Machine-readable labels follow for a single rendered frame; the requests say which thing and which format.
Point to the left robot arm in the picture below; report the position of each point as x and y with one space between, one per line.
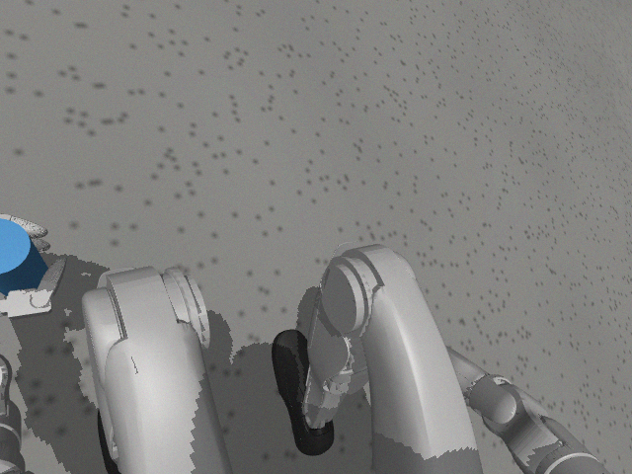
11 460

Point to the right robot hand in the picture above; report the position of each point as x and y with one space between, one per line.
468 373

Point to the left robot hand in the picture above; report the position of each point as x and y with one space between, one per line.
32 302

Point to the can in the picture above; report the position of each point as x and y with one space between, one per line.
21 265

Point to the right robot foot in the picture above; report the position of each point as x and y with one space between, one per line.
291 363

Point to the right robot arm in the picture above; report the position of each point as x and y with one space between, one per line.
538 444

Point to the left robot foot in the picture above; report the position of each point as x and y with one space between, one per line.
111 467

